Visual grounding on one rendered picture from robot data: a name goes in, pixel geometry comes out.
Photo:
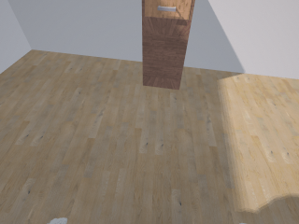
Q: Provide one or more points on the cabinet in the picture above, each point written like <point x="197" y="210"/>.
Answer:
<point x="164" y="45"/>

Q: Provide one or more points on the drawer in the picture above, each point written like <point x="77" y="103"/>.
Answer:
<point x="183" y="8"/>

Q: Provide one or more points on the handle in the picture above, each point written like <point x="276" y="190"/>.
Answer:
<point x="173" y="9"/>

